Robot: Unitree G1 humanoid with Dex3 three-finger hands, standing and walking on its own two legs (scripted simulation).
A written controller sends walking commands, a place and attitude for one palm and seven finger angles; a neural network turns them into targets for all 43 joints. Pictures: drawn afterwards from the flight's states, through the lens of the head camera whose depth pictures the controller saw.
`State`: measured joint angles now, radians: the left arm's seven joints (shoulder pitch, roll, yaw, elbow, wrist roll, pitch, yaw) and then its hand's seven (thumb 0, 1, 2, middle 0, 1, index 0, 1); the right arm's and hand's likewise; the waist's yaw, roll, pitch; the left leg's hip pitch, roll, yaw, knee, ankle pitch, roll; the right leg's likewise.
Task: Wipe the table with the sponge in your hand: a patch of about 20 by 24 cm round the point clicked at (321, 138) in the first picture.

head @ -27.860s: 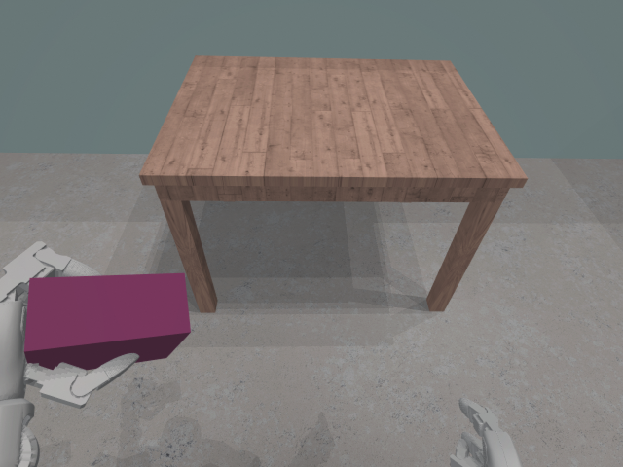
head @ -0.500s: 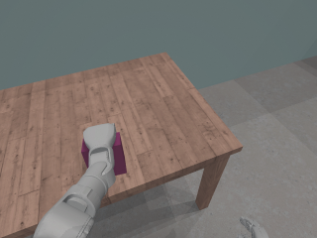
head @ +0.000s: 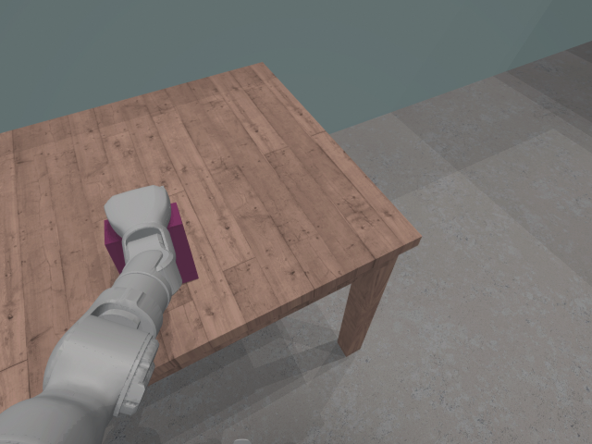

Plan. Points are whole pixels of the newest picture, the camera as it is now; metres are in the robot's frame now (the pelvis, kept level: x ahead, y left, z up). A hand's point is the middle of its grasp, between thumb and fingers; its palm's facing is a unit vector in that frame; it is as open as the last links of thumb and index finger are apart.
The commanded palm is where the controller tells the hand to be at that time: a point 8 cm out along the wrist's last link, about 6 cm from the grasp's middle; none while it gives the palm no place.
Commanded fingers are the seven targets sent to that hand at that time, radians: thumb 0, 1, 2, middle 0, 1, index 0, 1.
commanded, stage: wipe forward along the third lane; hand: left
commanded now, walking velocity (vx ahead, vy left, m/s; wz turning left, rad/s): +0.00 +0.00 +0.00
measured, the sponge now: (157, 259) +0.41 +0.23 -0.03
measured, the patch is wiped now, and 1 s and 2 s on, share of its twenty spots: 0.85 1.00 1.00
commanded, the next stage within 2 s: wipe back along the third lane in 0.74 s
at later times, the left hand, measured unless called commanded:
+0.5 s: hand (142, 210) +0.48 +0.25 +0.01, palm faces -0.13 +0.01 -0.99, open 10.3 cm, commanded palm +0.47 +0.24 +0.04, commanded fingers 0.00 0.10 1.30 -1.20 -1.60 -1.20 -1.60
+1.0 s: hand (139, 194) +0.52 +0.27 +0.01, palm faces -0.12 +0.03 -0.99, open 10.3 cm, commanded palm +0.49 +0.23 +0.04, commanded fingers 0.00 0.10 1.30 -1.20 -1.60 -1.20 -1.60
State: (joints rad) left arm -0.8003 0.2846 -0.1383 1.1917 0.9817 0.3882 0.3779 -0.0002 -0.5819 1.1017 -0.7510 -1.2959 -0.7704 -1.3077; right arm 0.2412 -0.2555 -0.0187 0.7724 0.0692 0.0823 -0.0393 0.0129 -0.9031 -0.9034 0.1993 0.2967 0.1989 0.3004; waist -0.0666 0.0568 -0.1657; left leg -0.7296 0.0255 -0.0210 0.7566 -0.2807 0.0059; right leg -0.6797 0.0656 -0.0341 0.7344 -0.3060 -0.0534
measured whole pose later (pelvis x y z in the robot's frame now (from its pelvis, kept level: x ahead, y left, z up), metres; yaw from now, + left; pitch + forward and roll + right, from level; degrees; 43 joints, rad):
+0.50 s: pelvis +0.02 +0.02 -0.01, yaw -1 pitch +19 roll -3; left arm -0.95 0.34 -0.11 1.29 1.02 0.39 0.36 0.00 -0.58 1.10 -0.75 -1.30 -0.77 -1.31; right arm 0.26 -0.24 -0.01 0.75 0.05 0.05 0.00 0.01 -0.90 -0.90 0.20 0.30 0.20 0.30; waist -0.10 0.05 -0.19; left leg -0.83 0.02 -0.02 0.82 -0.32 0.02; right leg -0.76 0.06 -0.03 0.75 -0.33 -0.02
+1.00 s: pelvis +0.02 +0.04 -0.02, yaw -2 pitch +22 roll -4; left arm -1.05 0.40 -0.12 1.33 1.04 0.42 0.34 0.00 -0.58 1.11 -0.74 -1.31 -0.76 -1.33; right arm 0.32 -0.24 -0.02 0.75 0.04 0.06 0.02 0.01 -0.90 -0.90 0.20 0.30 0.20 0.30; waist -0.13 0.06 -0.19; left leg -0.93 0.03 -0.01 0.88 -0.35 0.04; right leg -0.85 0.06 -0.02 0.79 -0.34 -0.01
